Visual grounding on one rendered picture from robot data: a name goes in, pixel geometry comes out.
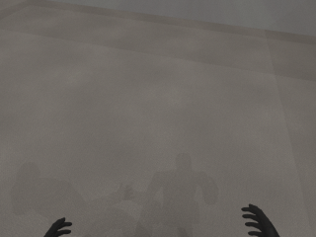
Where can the robot right hand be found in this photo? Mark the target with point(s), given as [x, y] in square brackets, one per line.
[266, 227]

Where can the robot left hand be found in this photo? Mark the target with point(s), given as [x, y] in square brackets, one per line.
[53, 230]

